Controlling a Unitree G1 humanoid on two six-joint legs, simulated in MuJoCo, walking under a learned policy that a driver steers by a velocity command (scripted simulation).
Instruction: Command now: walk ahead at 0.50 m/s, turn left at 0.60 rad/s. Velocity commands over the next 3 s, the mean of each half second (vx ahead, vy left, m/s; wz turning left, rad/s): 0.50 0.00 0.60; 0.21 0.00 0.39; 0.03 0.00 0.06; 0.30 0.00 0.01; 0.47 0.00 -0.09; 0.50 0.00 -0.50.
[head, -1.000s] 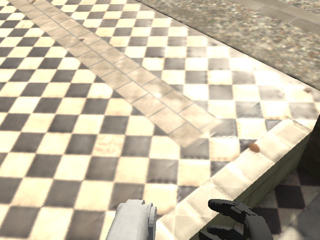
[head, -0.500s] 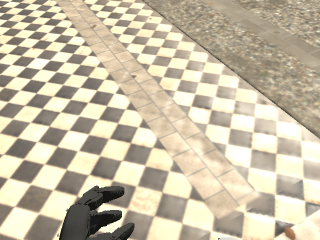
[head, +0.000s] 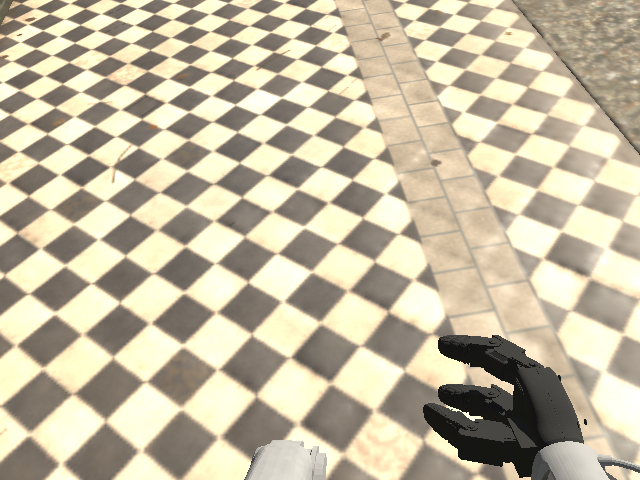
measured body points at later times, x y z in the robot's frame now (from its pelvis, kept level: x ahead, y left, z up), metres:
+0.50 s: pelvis +0.19 +0.08 +0.20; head +0.18 +0.10 +0.65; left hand +0.40 +0.30 +0.15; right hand +0.24 -0.17 +0.07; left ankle +0.17 +0.10 -0.53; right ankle +0.36 -0.05 -0.39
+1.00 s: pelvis +0.39 +0.10 +0.21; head +0.42 +0.10 +0.65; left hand +0.41 +0.38 +0.11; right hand +0.60 -0.08 +0.08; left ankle +0.27 +0.20 -0.43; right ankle +0.49 +0.08 -0.53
